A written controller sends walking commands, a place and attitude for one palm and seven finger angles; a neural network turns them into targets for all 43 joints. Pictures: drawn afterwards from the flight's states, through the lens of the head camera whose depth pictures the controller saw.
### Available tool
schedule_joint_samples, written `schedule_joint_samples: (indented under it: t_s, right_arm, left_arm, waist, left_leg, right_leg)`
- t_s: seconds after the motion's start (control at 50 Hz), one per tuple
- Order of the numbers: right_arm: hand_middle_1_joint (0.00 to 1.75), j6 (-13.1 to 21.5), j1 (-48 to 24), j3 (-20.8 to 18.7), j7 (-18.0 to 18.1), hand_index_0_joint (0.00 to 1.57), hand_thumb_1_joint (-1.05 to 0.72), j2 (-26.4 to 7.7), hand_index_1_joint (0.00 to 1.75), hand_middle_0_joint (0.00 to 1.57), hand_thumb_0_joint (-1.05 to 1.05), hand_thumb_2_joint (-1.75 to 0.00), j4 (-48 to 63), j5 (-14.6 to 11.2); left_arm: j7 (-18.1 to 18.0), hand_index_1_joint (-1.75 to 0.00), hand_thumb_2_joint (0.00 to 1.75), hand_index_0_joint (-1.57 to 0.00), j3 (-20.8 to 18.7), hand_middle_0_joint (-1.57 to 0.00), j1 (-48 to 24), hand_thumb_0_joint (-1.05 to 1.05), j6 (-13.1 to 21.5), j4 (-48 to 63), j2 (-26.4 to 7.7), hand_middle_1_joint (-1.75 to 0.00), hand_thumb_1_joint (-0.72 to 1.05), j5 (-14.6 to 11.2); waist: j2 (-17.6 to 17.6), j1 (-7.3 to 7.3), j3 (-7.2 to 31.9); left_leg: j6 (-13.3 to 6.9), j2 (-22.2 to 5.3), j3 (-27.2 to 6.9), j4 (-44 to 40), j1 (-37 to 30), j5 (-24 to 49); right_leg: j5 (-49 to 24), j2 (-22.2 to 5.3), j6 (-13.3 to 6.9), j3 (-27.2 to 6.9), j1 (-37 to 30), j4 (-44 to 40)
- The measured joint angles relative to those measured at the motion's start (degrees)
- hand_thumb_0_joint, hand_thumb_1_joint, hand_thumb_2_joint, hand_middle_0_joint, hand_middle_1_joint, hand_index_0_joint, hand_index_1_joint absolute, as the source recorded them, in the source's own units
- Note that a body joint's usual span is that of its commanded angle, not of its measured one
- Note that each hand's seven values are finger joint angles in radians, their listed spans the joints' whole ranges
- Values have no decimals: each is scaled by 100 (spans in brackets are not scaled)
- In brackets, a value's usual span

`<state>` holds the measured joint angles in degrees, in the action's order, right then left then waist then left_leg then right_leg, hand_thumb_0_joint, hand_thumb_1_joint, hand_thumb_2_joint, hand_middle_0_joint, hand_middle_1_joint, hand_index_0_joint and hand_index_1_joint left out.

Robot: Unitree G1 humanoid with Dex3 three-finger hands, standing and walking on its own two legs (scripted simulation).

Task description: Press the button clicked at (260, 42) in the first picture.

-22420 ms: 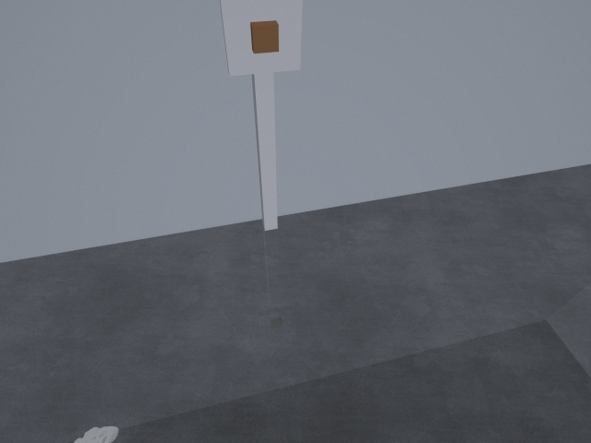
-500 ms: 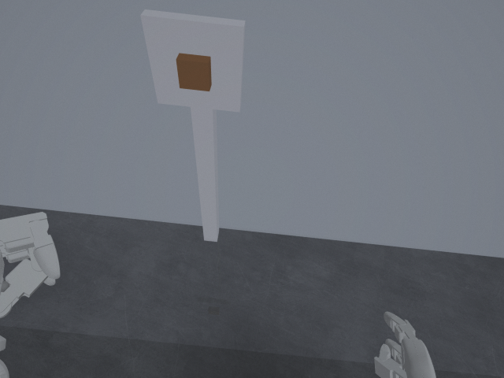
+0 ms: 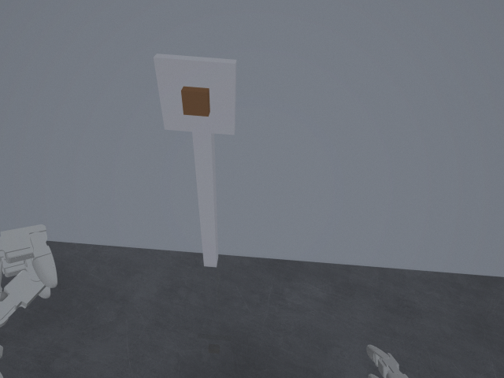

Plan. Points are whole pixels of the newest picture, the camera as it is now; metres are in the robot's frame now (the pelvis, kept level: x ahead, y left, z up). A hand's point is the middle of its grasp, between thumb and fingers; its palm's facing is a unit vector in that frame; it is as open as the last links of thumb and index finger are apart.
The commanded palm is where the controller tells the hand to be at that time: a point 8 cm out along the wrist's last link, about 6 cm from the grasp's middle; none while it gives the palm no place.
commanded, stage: stop stepping back and stand still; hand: left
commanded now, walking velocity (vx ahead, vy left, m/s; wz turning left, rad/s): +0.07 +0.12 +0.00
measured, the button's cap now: (196, 101) +0.79 +0.18 +0.09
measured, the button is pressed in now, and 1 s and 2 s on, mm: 0 0 0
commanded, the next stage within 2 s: let the arm hang, fingers relaxed in 0.42 s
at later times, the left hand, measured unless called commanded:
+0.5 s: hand (35, 279) +0.18 +0.25 +0.17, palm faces +0.39 -0.81 -0.43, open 3.1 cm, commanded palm none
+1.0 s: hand out of the picture -0.04 +0.23 -0.16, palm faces +0.04 -0.97 -0.23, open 4.5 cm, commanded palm none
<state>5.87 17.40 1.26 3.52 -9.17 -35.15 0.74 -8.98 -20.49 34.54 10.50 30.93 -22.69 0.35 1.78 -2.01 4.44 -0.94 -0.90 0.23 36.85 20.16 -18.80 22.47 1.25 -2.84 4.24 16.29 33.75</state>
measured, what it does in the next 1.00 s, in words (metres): steps on the spot: left foot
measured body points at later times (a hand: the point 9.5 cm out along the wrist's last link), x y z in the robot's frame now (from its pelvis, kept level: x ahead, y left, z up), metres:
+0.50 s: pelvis +0.00 +0.01 +0.01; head +0.00 +0.02 +0.46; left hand +0.16 +0.30 +0.19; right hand +0.17 -0.21 -0.08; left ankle +0.01 +0.13 -0.73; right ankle +0.03 -0.08 -0.73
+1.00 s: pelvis +0.00 +0.03 +0.01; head +0.02 +0.04 +0.46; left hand -0.05 +0.28 -0.14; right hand +0.00 -0.21 -0.14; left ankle +0.01 +0.13 -0.73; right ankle +0.03 -0.08 -0.73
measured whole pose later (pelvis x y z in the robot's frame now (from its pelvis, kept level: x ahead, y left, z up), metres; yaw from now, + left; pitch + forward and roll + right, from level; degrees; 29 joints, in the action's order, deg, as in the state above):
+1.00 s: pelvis +0.00 +0.03 +0.01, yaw +3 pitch -1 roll -1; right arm -2.0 16.8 0.2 0.6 -10.1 -60.8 1.0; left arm -0.9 -0.1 18.5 -1.8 -62.3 -13.2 1.0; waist 0.3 0.5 -3.8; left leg -1.7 0.6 1.2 25.7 13.6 -11.6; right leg 10.3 -0.2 -1.0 4.1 12.6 23.5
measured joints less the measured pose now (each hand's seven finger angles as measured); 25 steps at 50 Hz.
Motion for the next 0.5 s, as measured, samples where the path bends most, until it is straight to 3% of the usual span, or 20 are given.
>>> schedule_joint_samples:
  t_s: [0.04,0.1,0.18,0.22,0.26,0.32,0.38,0.5]
  right_arm:
    - [30,-57,-130,-37,-11,20,-90,-80,30,20,1,-90,-119,12]
    - [30,-102,-154,-89,14,20,-90,-190,30,20,1,-90,-324,19]
    - [30,-11,-70,-128,127,20,-90,-294,30,20,2,-90,-287,26]
    - [30,88,-62,-170,184,20,-90,-399,30,20,2,-90,-165,37]
    - [30,139,-154,-199,200,20,-90,-366,30,20,2,-90,-145,18]
    - [30,204,-194,-154,166,20,-90,-241,30,20,2,-90,-116,-3]
    - [30,237,-257,-61,82,20,-90,-143,30,20,1,-90,-97,-27]
    - [30,108,-402,-17,-42,20,-90,-121,30,20,1,-90,-132,-39]
  left_arm:
    - [65,-150,90,-131,43,-130,-92,1,38,67,24,-150,89,-38]
    - [98,-150,90,-131,121,-131,-108,1,117,27,157,-150,89,-67]
    - [46,-150,90,-131,121,-131,54,1,163,62,244,-150,89,-49]
    - [8,-150,90,-131,126,-131,84,1,182,135,258,-150,89,-46]
    - [-17,-150,90,-131,79,-131,14,1,191,116,191,-150,89,-38]
    - [-13,-150,90,-131,-35,-131,-9,1,151,51,59,-150,89,-12]
    - [0,-150,90,-131,-89,-131,-19,1,177,20,25,-150,89,-26]
    - [72,-150,90,-131,100,-130,71,1,195,35,222,-150,89,-100]
  waist:
    - [-11,99,-151]
    - [1,149,-109]
    - [100,150,-14]
    - [-4,121,-58]
    - [79,106,-213]
    - [112,68,-244]
    - [17,69,-295]
    - [-209,127,-315]
  left_leg:
    - [21,30,-58,1035,415,-209]
    - [45,32,37,1683,640,-100]
    - [-72,-17,278,335,21,-129]
    - [-147,-66,218,-509,-349,31]
    - [-73,21,254,-488,-362,409]
    - [-13,96,258,-527,-447,416]
    - [28,61,215,-489,-469,359]
    - [44,-51,139,-469,-375,318]
  right_leg:
    - [-905,3,-115,40,87,-70]
    - [-964,-19,-91,58,55,-257]
    - [-1001,-114,-22,38,85,-430]
    - [-883,-92,43,93,203,-239]
    - [-547,-136,152,-44,274,80]
    - [-321,-145,252,-144,182,203]
    - [-885,-94,148,-109,-19,-177]
    - [-888,31,66,-41,-101,-492]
